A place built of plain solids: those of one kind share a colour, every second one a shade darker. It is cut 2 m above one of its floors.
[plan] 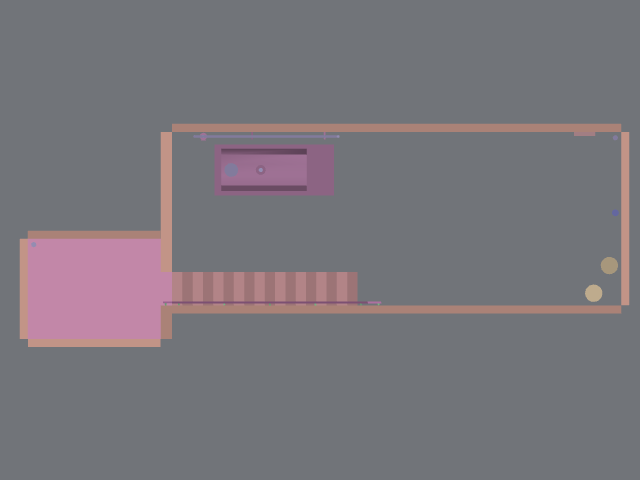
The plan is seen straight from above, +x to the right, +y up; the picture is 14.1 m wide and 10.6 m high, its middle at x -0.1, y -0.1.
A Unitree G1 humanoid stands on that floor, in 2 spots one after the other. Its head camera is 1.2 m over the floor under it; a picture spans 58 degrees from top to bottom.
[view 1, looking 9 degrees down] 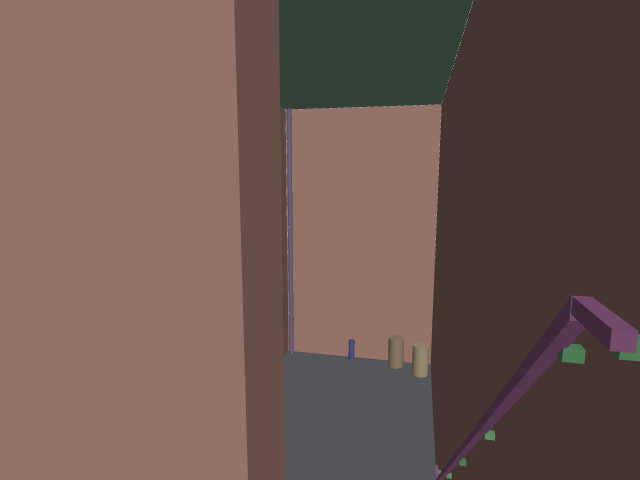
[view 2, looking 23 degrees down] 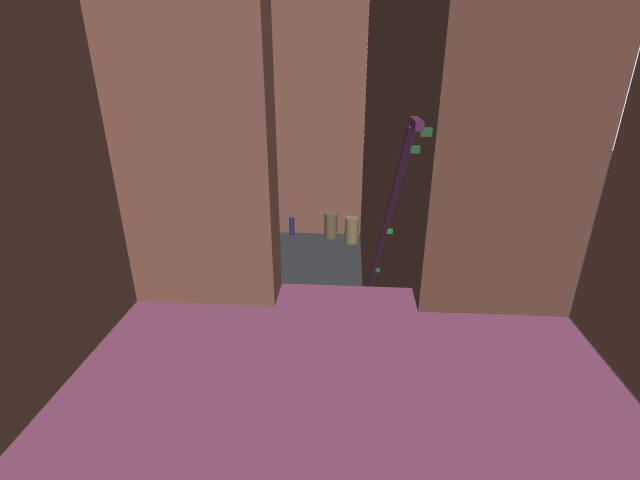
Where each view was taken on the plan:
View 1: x -4.37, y -1.13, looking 13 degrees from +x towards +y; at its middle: wall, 11.35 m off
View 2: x -5.54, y -1.18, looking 4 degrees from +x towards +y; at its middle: ground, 12.61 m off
